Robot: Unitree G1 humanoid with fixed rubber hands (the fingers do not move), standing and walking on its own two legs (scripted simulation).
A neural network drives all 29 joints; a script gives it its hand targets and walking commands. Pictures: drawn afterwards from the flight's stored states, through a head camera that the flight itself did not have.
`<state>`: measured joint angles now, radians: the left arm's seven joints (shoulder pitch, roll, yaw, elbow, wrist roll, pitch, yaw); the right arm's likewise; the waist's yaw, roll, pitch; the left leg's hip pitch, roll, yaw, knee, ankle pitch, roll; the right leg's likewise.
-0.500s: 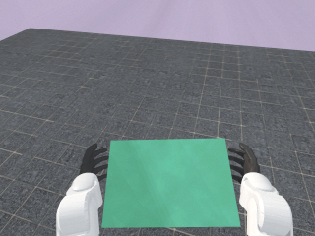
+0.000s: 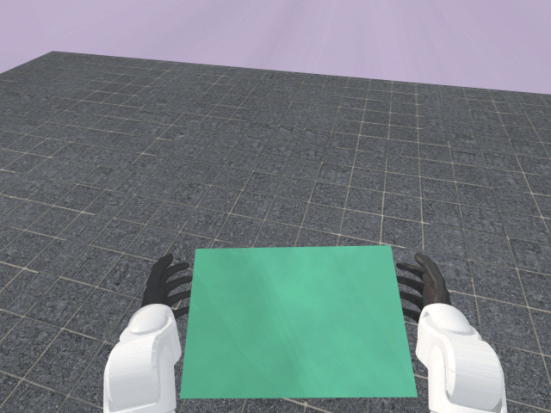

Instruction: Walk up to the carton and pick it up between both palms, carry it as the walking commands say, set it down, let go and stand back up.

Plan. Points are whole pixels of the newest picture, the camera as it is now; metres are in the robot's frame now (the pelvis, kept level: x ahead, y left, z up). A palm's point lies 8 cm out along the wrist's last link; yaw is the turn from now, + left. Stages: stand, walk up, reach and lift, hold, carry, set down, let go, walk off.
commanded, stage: carry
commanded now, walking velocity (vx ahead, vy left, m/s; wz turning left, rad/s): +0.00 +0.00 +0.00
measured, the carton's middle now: (293, 323) +0.29 +0.00 -0.01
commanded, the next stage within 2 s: hold in 0.52 s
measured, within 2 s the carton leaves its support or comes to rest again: neither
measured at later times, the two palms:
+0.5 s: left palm (162, 315) +0.26 +0.19 +0.06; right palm (422, 314) +0.27 -0.17 +0.06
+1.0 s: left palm (149, 312) +0.26 +0.20 +0.07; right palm (416, 306) +0.27 -0.16 +0.07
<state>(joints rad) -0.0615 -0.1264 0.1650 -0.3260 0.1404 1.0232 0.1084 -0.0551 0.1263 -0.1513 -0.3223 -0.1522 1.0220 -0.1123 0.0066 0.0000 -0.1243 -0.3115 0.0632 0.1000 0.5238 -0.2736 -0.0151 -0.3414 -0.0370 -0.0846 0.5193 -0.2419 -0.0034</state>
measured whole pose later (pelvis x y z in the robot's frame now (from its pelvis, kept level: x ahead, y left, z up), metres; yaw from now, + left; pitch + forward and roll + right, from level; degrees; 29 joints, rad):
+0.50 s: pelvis +0.00 +0.00 +0.00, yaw +0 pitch +3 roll +0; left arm -0.08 -0.13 0.21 -0.12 0.15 0.82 0.08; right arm -0.08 0.13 -0.19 -0.11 -0.16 0.82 -0.08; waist 0.01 0.00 -0.11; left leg -0.31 0.06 0.10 0.54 -0.28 -0.01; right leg -0.34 -0.04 -0.09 0.53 -0.25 0.00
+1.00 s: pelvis -0.02 +0.01 +0.01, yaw -1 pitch -8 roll +0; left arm -0.25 -0.12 0.33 0.21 0.31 0.69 -0.06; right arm -0.25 0.12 -0.29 0.22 -0.30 0.70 0.03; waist 0.03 0.01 0.02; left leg 0.01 0.02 0.03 0.32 -0.18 -0.01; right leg -0.03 -0.03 -0.07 0.32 -0.14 0.00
